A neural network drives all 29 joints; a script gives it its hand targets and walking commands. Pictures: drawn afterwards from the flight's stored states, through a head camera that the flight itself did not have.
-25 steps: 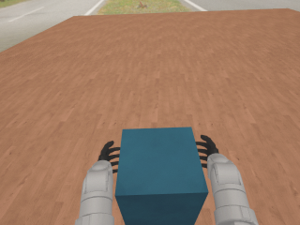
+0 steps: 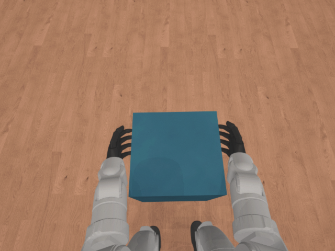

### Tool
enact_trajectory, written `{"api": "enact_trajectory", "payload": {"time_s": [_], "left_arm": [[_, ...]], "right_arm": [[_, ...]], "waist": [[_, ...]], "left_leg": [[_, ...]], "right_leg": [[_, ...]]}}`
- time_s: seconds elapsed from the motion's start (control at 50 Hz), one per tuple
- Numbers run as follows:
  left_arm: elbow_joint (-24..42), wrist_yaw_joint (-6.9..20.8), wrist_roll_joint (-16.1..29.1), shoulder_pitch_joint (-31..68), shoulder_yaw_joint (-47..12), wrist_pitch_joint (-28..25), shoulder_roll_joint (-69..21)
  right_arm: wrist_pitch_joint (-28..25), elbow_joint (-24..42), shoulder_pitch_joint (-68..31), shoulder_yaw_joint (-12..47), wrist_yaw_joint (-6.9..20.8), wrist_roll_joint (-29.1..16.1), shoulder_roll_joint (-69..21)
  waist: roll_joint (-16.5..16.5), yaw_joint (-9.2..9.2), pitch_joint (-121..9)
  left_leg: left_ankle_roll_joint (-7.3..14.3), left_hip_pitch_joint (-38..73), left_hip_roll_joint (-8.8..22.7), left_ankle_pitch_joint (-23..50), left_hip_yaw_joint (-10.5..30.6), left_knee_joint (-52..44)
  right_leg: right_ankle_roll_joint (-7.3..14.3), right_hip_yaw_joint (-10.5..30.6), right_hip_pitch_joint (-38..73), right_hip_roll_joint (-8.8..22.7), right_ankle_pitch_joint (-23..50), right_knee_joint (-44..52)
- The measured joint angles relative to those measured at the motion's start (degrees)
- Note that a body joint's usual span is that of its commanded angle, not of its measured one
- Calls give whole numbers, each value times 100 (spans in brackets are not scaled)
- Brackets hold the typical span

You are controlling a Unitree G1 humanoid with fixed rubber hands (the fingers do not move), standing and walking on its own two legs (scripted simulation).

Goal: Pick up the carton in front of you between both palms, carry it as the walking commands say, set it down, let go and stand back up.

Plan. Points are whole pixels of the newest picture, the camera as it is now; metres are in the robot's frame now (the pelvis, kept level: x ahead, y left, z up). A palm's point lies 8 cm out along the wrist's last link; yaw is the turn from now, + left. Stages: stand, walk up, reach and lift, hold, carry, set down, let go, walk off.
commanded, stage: set down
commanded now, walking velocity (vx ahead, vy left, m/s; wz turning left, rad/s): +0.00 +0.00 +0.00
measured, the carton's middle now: (174, 162) +0.35 +0.00 -0.14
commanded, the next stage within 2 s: none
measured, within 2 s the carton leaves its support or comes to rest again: neither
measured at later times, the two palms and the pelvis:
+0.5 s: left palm (125, 153) +0.40 +0.15 -0.21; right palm (217, 153) +0.38 -0.14 -0.20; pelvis -0.05 +0.00 -0.14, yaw +1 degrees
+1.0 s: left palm (132, 154) +0.45 +0.16 -0.37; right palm (205, 159) +0.41 -0.14 -0.36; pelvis -0.06 +0.00 -0.26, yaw -1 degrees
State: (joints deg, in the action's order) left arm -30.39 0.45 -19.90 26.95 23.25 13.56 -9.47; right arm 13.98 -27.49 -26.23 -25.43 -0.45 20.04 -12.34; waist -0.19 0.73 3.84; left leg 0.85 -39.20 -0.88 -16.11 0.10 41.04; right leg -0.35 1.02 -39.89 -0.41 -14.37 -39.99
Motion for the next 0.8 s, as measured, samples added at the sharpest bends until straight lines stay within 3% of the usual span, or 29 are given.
{"api": "enact_trajectory", "payload": {"time_s": [0.1,0.2,0.48,0.8], "left_arm": [[-43,-119,503,190,-273,-525,215],[-59,-199,780,554,-352,-569,368],[-711,36,370,2090,200,221,698],[-1236,29,753,3125,-205,218,1389]], "right_arm": [[-558,50,-79,218,-163,-482,150],[-604,75,-430,214,-215,-712,244],[195,-126,-1730,-559,-298,-378,162],[169,-232,-2471,-445,-699,-787,338]], "waist": [[7,7,-291],[-15,10,-775],[7,37,-1366],[-15,36,-1309]], "left_leg": [[18,-1571,-65,-120,18,769],[1,-2879,-112,-310,42,1610],[-26,-5162,-105,-826,79,3567],[-47,-7225,-113,-1234,130,5316]], "right_leg": [[-94,149,-1559,-23,-155,-788],[-119,162,-2856,-26,-378,-1647],[-106,91,-5116,-100,-872,-3564],[-153,7,-7136,-155,-1253,-5238]]}}
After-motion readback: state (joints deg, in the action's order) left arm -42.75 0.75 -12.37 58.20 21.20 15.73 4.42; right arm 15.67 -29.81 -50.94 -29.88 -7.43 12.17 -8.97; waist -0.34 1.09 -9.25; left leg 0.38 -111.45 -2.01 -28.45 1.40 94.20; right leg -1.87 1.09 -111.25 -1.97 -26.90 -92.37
